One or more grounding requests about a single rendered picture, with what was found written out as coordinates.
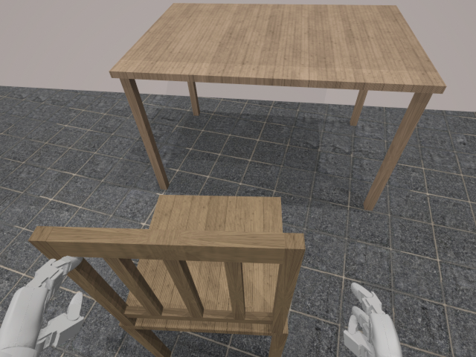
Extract table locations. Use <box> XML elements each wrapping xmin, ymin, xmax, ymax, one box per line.
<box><xmin>109</xmin><ymin>3</ymin><xmax>446</xmax><ymax>210</ymax></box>

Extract left robot hand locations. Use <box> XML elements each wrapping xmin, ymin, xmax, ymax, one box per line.
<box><xmin>0</xmin><ymin>256</ymin><xmax>84</xmax><ymax>353</ymax></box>

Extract chair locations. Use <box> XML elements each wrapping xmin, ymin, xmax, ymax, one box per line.
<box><xmin>28</xmin><ymin>195</ymin><xmax>306</xmax><ymax>357</ymax></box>

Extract right robot hand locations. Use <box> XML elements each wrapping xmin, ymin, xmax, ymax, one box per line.
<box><xmin>344</xmin><ymin>283</ymin><xmax>402</xmax><ymax>357</ymax></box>

